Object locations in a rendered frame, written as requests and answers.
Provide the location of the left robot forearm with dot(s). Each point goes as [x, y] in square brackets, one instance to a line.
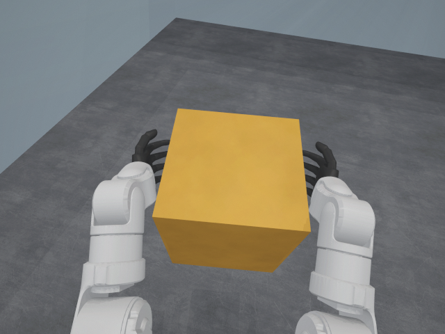
[118, 217]

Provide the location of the left robot hand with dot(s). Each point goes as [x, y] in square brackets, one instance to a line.
[143, 150]

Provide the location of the carton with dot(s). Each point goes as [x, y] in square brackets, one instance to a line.
[233, 192]

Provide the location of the right robot hand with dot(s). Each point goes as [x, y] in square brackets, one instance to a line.
[328, 165]

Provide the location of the right robot forearm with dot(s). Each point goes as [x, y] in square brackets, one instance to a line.
[346, 229]

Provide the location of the robot right upper arm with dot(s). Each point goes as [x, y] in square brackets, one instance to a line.
[316, 322]

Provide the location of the robot left upper arm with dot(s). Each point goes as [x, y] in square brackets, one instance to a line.
[114, 315]

